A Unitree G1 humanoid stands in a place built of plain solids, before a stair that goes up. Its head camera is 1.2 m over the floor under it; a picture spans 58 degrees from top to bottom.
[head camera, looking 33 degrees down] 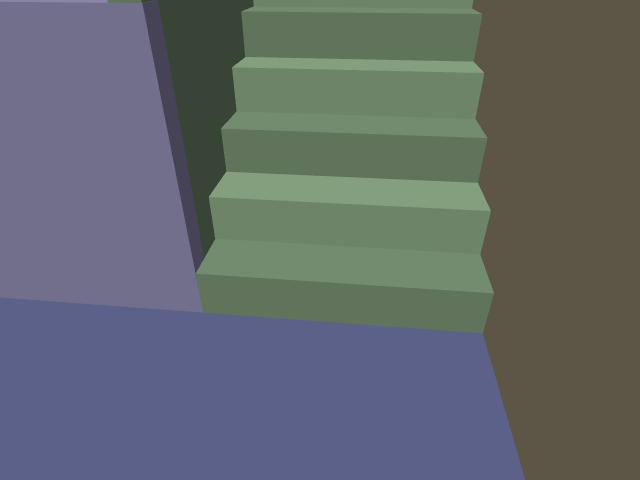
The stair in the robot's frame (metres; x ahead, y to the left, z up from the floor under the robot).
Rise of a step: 0.20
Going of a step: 0.25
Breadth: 1.10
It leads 6 degrees to the right of straight ahead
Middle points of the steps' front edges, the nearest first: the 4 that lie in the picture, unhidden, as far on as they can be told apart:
1.25 -0.07 0.20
1.49 -0.10 0.40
1.74 -0.13 0.60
1.99 -0.15 0.80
